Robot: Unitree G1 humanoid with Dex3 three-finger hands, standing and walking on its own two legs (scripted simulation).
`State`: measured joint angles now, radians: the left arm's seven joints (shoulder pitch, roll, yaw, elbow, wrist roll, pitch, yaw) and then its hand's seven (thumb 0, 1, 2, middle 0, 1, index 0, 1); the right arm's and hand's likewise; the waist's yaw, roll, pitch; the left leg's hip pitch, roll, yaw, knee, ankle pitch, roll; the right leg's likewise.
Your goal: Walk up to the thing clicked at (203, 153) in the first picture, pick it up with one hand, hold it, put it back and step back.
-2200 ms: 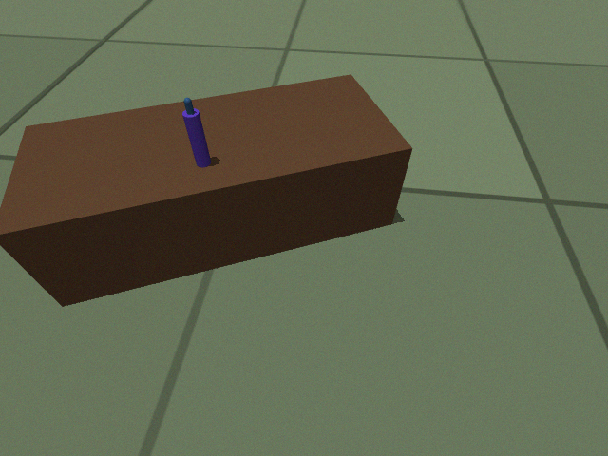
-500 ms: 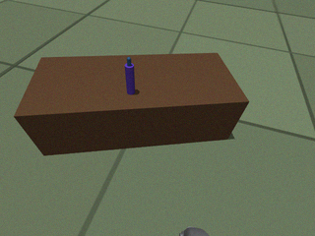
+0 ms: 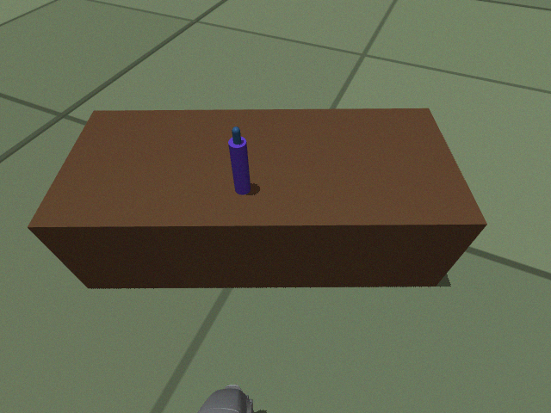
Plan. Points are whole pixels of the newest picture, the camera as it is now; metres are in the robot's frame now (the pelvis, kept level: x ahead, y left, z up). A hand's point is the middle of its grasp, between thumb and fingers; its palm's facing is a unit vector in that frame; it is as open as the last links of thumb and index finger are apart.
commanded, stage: walk up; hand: left
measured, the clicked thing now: (239, 161) +0.80 +0.17 -0.22
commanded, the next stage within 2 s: none
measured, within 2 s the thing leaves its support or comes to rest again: neither
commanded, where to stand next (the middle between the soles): +0.35 -0.06 m, yaw +2 degrees
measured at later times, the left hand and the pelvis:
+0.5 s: hand (165, 350) +0.23 +0.22 -0.14, palm faces -0.02 -0.91 -0.42, open 7.4 cm; pelvis +0.16 -0.07 -0.02, yaw +1 degrees
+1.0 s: hand (194, 319) +0.30 +0.19 -0.17, palm faces +0.04 -0.93 -0.37, open 7.4 cm; pelvis +0.26 -0.08 -0.02, yaw +3 degrees
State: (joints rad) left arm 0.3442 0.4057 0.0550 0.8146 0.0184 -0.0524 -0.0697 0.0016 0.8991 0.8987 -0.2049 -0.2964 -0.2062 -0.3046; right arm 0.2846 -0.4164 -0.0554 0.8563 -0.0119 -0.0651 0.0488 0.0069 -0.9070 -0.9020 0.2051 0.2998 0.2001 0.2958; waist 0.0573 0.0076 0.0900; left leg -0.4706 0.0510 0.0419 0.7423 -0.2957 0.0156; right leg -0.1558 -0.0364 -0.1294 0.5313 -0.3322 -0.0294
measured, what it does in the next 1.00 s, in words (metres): walks ahead: left foot, then right foot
